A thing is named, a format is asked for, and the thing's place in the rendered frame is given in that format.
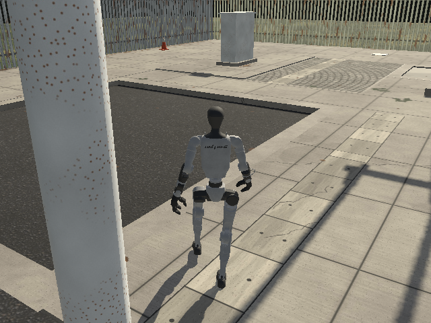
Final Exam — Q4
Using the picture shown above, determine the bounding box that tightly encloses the robot left hand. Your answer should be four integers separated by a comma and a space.
171, 195, 187, 215

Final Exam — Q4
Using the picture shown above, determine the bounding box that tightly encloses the robot right hand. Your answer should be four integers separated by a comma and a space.
236, 179, 252, 192

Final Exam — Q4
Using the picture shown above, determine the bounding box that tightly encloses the robot left forearm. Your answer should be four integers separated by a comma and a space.
173, 163, 189, 197

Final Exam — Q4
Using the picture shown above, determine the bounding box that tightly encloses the right robot upper arm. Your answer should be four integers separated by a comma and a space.
230, 135, 248, 172

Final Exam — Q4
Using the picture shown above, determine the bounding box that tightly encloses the left robot upper arm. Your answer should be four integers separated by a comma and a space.
183, 135, 202, 174

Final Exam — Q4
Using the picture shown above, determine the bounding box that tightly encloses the robot right forearm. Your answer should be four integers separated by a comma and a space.
241, 162, 252, 183

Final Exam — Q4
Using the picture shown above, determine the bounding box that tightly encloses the robot right foot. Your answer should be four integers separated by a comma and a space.
216, 270, 226, 289

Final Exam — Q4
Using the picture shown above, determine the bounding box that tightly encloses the right robot shin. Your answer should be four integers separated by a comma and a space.
219, 232, 232, 279

